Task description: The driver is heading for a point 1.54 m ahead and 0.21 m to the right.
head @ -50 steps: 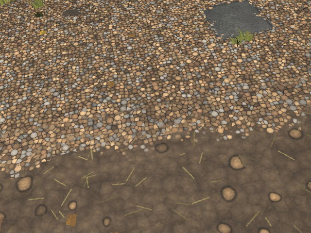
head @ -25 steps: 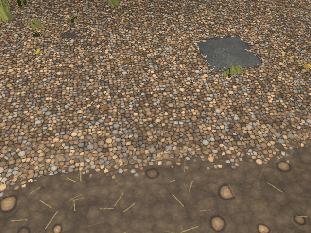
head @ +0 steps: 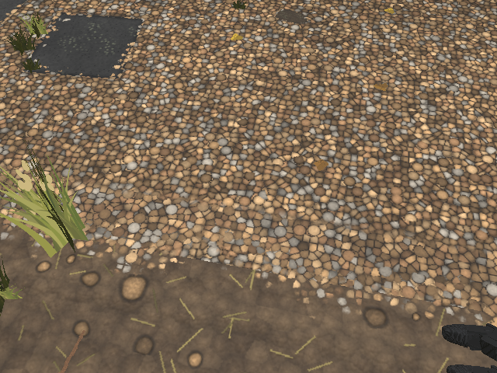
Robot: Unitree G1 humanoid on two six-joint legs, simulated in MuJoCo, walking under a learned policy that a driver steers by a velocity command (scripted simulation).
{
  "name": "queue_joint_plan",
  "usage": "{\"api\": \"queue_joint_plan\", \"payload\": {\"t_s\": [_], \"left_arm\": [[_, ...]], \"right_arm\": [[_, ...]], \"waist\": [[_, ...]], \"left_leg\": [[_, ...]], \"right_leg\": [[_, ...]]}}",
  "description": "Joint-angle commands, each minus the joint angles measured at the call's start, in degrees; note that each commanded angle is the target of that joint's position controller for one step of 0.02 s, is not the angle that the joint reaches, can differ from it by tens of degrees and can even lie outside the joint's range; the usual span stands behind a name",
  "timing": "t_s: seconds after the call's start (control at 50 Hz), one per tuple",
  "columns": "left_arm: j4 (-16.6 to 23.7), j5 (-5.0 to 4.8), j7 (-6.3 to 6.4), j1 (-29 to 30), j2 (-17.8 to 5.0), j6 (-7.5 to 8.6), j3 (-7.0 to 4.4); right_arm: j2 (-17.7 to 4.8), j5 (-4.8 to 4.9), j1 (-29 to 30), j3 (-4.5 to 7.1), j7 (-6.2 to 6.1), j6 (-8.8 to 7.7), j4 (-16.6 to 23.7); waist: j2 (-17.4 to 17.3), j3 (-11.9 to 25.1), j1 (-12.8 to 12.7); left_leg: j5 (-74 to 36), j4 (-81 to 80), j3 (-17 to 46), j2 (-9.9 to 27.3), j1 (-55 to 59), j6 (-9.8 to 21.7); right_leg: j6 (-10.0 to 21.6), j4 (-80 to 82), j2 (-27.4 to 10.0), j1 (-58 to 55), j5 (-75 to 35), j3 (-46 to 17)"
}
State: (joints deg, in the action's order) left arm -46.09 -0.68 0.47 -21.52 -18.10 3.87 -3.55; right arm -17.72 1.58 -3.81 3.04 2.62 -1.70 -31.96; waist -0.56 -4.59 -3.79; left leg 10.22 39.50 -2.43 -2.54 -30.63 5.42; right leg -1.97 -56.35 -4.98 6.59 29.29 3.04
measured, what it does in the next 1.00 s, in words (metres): walks ahead: right foot, then left foot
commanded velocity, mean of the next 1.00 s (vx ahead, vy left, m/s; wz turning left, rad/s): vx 0.49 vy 0.00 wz -0.09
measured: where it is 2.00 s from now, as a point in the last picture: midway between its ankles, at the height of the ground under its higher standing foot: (336, 167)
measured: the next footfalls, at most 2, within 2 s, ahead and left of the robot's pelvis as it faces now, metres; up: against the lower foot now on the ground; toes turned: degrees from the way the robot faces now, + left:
right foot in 0.50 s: +0.46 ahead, -0.09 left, +0.00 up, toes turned +6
left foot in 0.96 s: +0.75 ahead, +0.10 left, +0.00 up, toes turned -14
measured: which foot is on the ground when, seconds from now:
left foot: down 0.00-0.50, up 0.52-0.94, down 0.96-1.00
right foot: up 0.00-0.48, down 0.50-0.98, up 1.00-1.00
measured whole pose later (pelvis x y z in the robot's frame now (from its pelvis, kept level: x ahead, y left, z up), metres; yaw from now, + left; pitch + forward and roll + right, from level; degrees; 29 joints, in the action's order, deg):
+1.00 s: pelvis +0.59 +0.02 +0.01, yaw -10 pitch +2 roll +1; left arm -43.6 -1.2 0.9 -23.4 -18.0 1.3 -3.9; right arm -15.8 -0.4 -2.6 1.7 0.7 -7.0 -36.0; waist 1.0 -0.8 -4.5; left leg 5.0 28.9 2.5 -2.8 -25.8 0.8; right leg 3.0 -39.3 5.5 6.8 29.0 -14.0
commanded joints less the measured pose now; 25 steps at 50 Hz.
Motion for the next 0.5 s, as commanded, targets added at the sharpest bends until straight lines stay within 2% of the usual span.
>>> {"api": "queue_joint_plan", "payload": {"t_s": [0.02,0.04,0.06,0.08,0.12,0.16,0.24,0.3,0.36,0.4,0.42,0.44,0.46,0.48,0.5], "left_arm": [[10.78,-1.97,-0.52,7.55,-8.70,4.03,-0.99],[10.01,-0.80,0.04,7.27,-7.83,4.24,-0.79],[9.37,0.40,0.34,6.06,-7.98,3.90,-1.08],[8.82,0.78,0.22,4.89,-8.04,3.17,-1.20],[8.16,1.58,0.23,4.22,-6.85,2.05,-0.98],[9.00,2.11,0.41,7.26,-5.58,1.43,-0.65],[10.54,1.68,-0.21,16.03,-2.88,2.03,0.49],[11.19,0.62,-1.47,21.09,-2.10,2.80,1.07],[12.68,0.08,-2.52,24.79,-3.05,3.15,0.96],[13.54,-0.12,-3.24,25.50,-3.32,3.18,0.90],[13.59,-0.23,-3.51,24.63,-3.49,3.12,0.82],[13.23,-0.24,-3.61,22.41,-4.10,3.03,0.50],[12.26,-0.18,-3.49,18.20,-5.40,2.93,-0.22],[10.24,-0.07,-3.23,10.33,-7.28,2.85,-1.37],[8.90,0.27,-2.88,0.80,-10.43,2.60,-2.23]], "right_arm": [[-10.49,-0.63,-16.11,3.48,-0.41,-1.49,-0.16],[-9.15,-0.64,-12.24,3.06,-0.48,-1.87,0.15],[-7.83,-1.20,-9.32,2.66,-0.52,-2.11,0.65],[-7.24,-1.83,-7.64,2.44,-0.71,-2.20,1.19],[-7.03,-1.45,-7.41,2.46,-1.12,-2.71,0.38],[-7.57,-1.06,-9.25,2.56,-1.78,-2.88,-1.04],[-7.22,-0.77,-13.03,2.17,-2.77,-2.59,-3.80],[-8.25,-0.61,-15.95,2.15,-2.86,-2.76,-5.94],[-8.51,-0.77,-18.87,2.07,-2.78,-2.42,-8.14],[-8.89,-0.92,-20.02,2.20,-2.90,-1.81,-9.43],[-9.11,-0.89,-19.92,2.29,-3.03,-1.50,-9.84],[-9.52,-0.89,-19.05,2.37,-3.17,-1.27,-9.89],[-9.98,-1.08,-18.15,2.42,-3.32,-1.01,-9.79],[-9.62,-1.34,-16.87,2.09,-3.56,-0.66,-9.36],[-8.00,-2.45,-16.70,1.17,-3.97,-0.79,-7.80]], "waist": [[-4.90,14.16,9.46],[-0.37,9.70,6.44],[-1.25,7.89,3.97],[-2.80,7.33,2.31],[-2.87,6.95,1.55],[-2.17,5.22,2.28],[-3.38,3.85,6.06],[-3.90,2.53,8.79],[-3.68,0.89,10.34],[-3.86,0.62,10.20],[-4.19,0.97,9.50],[-4.66,2.40,8.04],[-5.15,5.79,5.61],[-4.01,11.29,1.22],[0.01,19.02,-2.48]], "left_leg": [[18.05,-25.11,40.84,19.13,42.61,13.00],[10.66,-24.84,34.42,16.49,33.59,11.49],[3.33,-24.94,29.57,14.12,27.14,10.70],[-0.17,-26.17,27.01,12.51,22.76,10.50],[-6.68,-27.41,23.70,11.45,18.32,11.38],[-9.04,-27.95,20.71,10.03,15.63,11.19],[-8.25,-27.42,15.98,7.56,16.73,7.79],[-5.06,-27.86,15.21,9.23,18.65,6.93],[-8.61,-25.70,16.55,13.01,27.46,7.10],[-14.61,-23.75,16.57,15.30,33.36,6.52],[-19.06,-22.45,15.92,15.76,35.21,5.88],[-27.93,-19.91,14.44,15.36,36.04,5.03],[-40.06,-14.86,12.48,14.26,36.17,4.22],[-47.80,-5.24,9.22,11.82,33.91,2.76],[-36.62,9.83,7.26,9.70,23.20,0.82]], "right_leg": [[2.06,-21.56,1.96,40.52,-5.14,-8.85],[2.12,-17.15,-0.51,37.45,-9.23,-8.56],[1.92,-13.15,-2.02,33.39,-11.88,-9.01],[1.67,-11.87,-2.74,30.08,-13.65,-9.22],[0.12,-8.86,-2.47,28.10,-15.21,-7.96],[-1.36,-3.66,-1.63,29.15,-19.20,-7.12],[-2.07,13.98,0.17,28.56,-34.29,-6.31],[-1.00,21.69,1.21,25.74,-40.55,-4.94],[1.50,25.29,1.39,30.64,-36.46,-4.90],[3.57,26.56,2.01,33.00,-30.16,-4.46],[4.63,27.10,2.54,32.15,-27.20,-4.04],[5.82,27.54,3.90,28.53,-24.40,-2.99],[7.25,27.69,6.11,21.73,-22.99,-1.26],[9.30,29.15,7.36,10.19,-26.27,-0.48],[13.21,27.29,-0.55,-7.17,-30.40,-11.17]]}}
Keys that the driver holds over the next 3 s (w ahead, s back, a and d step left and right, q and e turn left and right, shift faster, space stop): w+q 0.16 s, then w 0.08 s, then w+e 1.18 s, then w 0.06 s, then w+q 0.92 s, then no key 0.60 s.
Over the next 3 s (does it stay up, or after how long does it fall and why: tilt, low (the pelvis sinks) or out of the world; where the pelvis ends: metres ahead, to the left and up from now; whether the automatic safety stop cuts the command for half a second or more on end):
stays up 1.48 -0.29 0.03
